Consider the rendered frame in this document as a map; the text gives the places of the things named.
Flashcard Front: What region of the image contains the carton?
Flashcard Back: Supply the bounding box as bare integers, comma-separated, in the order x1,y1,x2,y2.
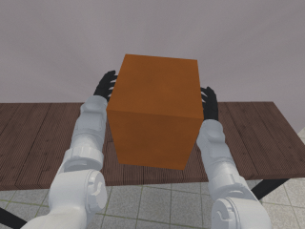
106,53,204,171

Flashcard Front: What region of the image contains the robot left forearm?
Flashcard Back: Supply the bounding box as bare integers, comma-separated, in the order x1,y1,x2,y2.
49,95,108,208

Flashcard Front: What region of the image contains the right robot upper arm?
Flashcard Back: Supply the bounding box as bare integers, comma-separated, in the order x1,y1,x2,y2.
211,197,272,229

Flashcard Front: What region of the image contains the left robot hand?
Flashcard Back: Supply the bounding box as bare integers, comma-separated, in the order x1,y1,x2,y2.
93,70,118,102

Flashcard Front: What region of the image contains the right robot hand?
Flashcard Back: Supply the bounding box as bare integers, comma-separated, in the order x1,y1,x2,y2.
200,86,218,121

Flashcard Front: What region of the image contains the robot right forearm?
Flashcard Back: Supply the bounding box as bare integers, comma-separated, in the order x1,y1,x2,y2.
196,119,273,229

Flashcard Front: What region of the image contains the left robot upper arm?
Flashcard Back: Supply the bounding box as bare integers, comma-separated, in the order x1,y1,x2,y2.
20,169,108,229

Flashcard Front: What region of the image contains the table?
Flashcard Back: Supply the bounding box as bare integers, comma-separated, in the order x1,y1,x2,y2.
0,101,305,229

